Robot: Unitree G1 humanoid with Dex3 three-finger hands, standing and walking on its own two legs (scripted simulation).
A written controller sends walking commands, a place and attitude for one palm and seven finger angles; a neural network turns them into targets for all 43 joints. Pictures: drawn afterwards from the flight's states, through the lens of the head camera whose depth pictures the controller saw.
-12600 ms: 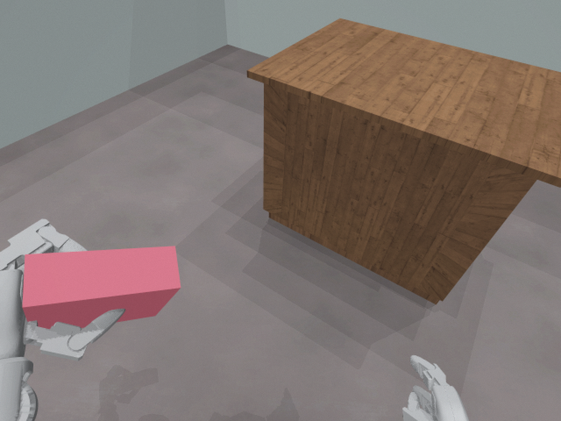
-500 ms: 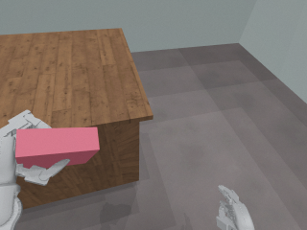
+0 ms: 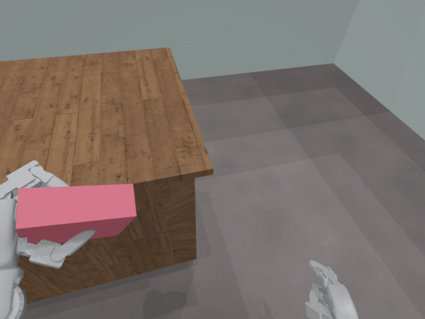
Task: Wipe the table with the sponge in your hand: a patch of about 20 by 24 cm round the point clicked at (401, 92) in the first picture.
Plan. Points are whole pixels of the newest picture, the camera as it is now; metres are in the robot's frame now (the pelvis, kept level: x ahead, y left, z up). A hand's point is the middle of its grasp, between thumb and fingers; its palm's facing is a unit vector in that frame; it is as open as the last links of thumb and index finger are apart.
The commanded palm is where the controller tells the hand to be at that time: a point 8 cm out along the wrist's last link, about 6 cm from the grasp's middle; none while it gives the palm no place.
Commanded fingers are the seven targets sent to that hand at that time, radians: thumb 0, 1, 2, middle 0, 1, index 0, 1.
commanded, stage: shuffle to correct the standing spot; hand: left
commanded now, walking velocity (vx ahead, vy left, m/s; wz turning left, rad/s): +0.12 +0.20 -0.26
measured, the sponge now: (95, 214) +0.23 +0.20 +0.13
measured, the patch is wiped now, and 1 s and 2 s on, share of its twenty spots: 0.00 0.00 0.00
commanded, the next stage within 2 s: none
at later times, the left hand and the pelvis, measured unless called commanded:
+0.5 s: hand (56, 189) +0.25 +0.26 +0.15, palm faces +0.33 -0.85 -0.41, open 9.0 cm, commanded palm +0.20 +0.30 +0.17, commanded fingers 0.00 0.10 1.30 -1.20 -1.60 -1.20 -1.60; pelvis +0.02 +0.04 -0.03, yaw -4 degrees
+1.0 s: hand (47, 162) +0.29 +0.29 +0.17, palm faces +0.24 -0.86 -0.45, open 9.0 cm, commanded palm +0.24 +0.35 +0.17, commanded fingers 0.00 0.10 1.30 -1.20 -1.60 -1.20 -1.60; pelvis +0.05 +0.09 -0.01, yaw -8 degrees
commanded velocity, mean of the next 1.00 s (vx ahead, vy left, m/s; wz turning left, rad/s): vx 0.09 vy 0.20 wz -0.14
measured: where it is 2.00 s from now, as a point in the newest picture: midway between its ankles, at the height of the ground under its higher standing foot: outside the picture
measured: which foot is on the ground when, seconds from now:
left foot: down 0.00-0.68, up 0.70-1.00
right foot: down 0.00-0.50, up 0.52-0.66, down 0.68-1.00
